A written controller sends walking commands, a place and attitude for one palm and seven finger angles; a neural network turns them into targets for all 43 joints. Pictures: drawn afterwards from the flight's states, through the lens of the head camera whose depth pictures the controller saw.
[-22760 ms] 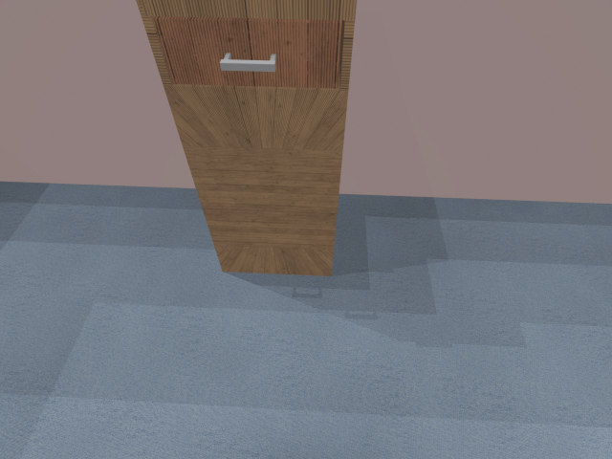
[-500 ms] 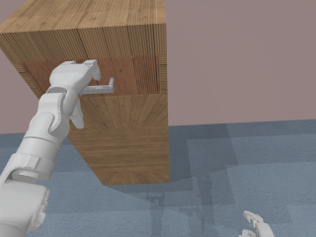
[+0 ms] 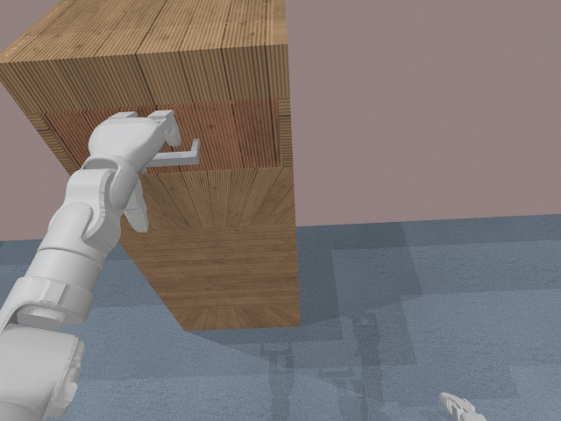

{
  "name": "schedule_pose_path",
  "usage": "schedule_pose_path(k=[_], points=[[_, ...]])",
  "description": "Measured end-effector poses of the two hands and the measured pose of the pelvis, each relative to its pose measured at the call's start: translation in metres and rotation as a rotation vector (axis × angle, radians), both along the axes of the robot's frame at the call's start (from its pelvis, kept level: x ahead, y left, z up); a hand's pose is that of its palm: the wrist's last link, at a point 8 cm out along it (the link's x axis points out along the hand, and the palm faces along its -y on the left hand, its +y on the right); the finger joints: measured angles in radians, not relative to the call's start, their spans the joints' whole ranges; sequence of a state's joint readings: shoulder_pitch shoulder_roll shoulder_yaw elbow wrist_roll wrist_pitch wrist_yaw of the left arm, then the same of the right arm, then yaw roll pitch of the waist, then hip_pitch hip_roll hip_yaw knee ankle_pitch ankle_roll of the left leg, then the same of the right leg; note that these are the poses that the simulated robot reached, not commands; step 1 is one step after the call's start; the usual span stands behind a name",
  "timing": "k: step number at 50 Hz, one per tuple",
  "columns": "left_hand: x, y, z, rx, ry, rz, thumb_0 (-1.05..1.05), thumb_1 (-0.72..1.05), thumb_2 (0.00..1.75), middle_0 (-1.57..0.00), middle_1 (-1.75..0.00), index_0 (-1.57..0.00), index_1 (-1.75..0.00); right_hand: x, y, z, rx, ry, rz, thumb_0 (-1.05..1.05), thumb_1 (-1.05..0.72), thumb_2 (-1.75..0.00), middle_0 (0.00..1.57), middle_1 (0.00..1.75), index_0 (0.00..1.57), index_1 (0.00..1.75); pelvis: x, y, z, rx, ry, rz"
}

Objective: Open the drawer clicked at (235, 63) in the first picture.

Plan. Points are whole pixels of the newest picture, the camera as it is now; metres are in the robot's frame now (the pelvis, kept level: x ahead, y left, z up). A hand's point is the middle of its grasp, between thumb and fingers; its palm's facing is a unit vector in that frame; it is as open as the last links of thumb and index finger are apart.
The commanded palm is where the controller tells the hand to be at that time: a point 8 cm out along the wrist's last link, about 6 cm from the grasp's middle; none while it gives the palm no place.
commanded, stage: re-aim the fingers above the handle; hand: left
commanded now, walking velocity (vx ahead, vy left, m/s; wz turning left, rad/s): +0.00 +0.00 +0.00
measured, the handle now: (166, 152) +0.52 +0.24 +0.10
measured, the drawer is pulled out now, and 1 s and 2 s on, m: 0.00 0.00 0.00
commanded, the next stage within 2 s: lower the fingers behind the handle in 1.52 s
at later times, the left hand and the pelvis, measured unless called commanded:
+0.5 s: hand (154, 173) +0.42 +0.22 +0.14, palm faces -0.06 -0.01 -1.00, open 13.9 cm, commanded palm +0.42 +0.23 +0.22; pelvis -0.01 +0.01 +0.00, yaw +0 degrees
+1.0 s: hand (171, 176) +0.42 +0.19 +0.14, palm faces -0.01 -0.04 -1.00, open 13.9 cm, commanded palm +0.41 +0.24 +0.22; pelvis +0.00 +0.02 +0.00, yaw +0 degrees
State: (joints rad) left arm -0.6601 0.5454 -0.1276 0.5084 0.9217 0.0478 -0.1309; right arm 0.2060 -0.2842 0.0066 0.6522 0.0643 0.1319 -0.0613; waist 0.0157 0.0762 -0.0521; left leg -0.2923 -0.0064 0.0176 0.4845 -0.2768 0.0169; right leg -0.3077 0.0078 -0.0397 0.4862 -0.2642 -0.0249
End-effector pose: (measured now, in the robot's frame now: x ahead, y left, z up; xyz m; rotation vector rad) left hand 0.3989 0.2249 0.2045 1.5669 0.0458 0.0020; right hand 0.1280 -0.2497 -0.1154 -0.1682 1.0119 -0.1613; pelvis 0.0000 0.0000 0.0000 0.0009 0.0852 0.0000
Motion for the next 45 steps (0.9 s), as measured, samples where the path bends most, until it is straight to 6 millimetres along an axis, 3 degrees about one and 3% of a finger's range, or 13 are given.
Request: schedule_pose_path(k=[7, 12, 17, 26, 31, 36, 40, 45], points=[[-0.002, -0.004, 0.007, -0.002, -0.073, -0.047, 0.01, -0.49, 0.30, -0.32, -1.20, -0.32, -1.20, -0.007, -0.004, 0.000, -0.018, 0.001, -0.006, 0.01, -0.91, -0.90, 0.20, 0.30, 0.20, 0.30, -0.006, 0.001, 0.000, -0.002, 0.000, 0.001], [0.005, 0.011, 0.021, 0.004, -0.102, 0.039, 0.01, -0.49, 0.30, -0.32, -1.20, -0.32, -1.20, -0.013, 0.000, -0.001, -0.004, 0.004, -0.017, 0.01, -0.91, -0.90, 0.20, 0.30, 0.20, 0.30, -0.010, 0.003, 0.000, 0.000, 0.004, -0.005], [0.008, 0.022, 0.016, 0.031, -0.028, 0.101, 0.01, -0.49, 0.30, -0.32, -1.20, -0.31, -1.20, -0.019, 0.004, -0.002, 0.006, 0.008, -0.027, 0.01, -0.91, -0.90, 0.20, 0.30, 0.20, 0.30, -0.011, 0.005, 0.001, 0.000, 0.007, -0.007], [0.010, -0.009, -0.011, -0.013, 0.021, -0.096, 0.00, -0.49, 0.30, -0.32, -1.20, -0.32, -1.20, -0.025, 0.006, 0.002, -0.030, 0.011, -0.033, 0.01, -0.91, -0.90, 0.20, 0.30, 0.20, 0.30, -0.011, 0.011, -0.001, -0.004, 0.008, -0.005], [0.019, -0.006, 0.008, -0.008, -0.112, -0.101, 0.01, -0.49, 0.30, -0.33, -1.20, -0.32, -1.20, -0.030, 0.009, -0.001, -0.023, 0.025, -0.038, 0.01, -0.91, -0.90, 0.20, 0.30, 0.20, 0.30, -0.010, 0.014, -0.001, -0.005, 0.025, -0.015], [0.025, 0.024, 0.029, 0.008, -0.155, 0.073, 0.01, -0.49, 0.30, -0.32, -1.20, -0.32, -1.20, -0.033, 0.015, -0.008, 0.017, 0.058, -0.041, 0.01, -0.91, -0.90, 0.20, 0.30, 0.20, 0.30, -0.005, 0.016, 0.001, -0.004, 0.034, -0.027], [0.020, 0.036, 0.017, 0.037, -0.045, 0.163, 0.00, -0.49, 0.30, -0.32, -1.20, -0.31, -1.20, -0.029, 0.018, -0.008, 0.037, 0.064, -0.036, 0.01, -0.91, -0.90, 0.20, 0.30, 0.20, 0.30, -0.002, 0.018, 0.001, -0.004, 0.030, -0.018], [0.004, 0.003, -0.010, 0.004, 0.056, -0.004, 0.00, -0.49, 0.30, -0.32, -1.20, -0.31, -1.20, -0.011, 0.017, -0.001, 0.007, 0.017, -0.010, 0.01, -0.91, -0.90, 0.20, 0.30, 0.20, 0.30, 0.001, 0.018, 0.001, -0.005, 0.009, 0.001]])
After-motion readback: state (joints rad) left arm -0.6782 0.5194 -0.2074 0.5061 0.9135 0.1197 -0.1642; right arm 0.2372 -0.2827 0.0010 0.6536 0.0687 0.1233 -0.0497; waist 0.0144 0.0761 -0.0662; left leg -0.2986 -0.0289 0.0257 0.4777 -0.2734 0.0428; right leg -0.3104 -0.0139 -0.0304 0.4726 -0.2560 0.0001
